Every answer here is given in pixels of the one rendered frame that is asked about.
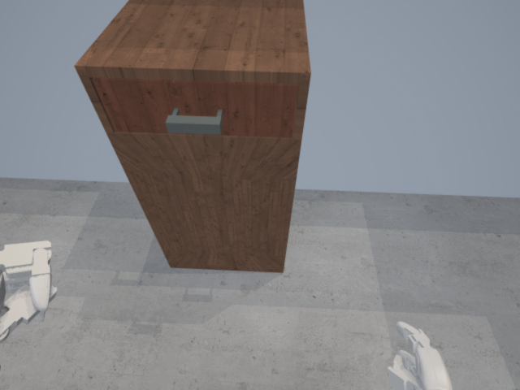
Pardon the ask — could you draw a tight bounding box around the handle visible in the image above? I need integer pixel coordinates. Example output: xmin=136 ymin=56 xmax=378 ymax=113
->
xmin=166 ymin=108 xmax=223 ymax=135

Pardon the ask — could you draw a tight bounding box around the cabinet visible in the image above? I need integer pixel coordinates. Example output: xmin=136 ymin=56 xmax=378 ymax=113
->
xmin=74 ymin=0 xmax=311 ymax=273

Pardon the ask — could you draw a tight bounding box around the drawer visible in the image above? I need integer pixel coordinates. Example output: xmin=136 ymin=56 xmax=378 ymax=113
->
xmin=93 ymin=77 xmax=297 ymax=138

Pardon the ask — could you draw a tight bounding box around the robot left hand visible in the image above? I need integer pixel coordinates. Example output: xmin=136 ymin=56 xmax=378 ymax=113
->
xmin=0 ymin=240 xmax=57 ymax=344

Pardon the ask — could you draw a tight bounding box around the robot right hand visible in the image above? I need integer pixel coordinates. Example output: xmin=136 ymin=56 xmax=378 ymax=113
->
xmin=388 ymin=321 xmax=453 ymax=390

